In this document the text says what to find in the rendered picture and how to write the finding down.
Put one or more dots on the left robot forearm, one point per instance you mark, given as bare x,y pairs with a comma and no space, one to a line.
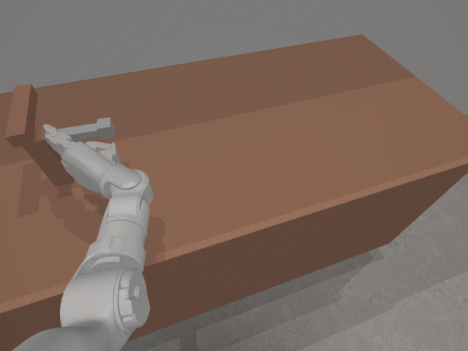
124,227

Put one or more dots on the left robot hand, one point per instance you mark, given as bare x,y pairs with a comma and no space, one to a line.
85,162

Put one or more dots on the tap lever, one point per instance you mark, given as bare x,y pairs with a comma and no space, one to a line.
104,128

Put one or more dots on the counter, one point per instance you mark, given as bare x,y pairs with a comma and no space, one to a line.
265,167

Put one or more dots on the left robot upper arm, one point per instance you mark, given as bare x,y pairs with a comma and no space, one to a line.
99,312

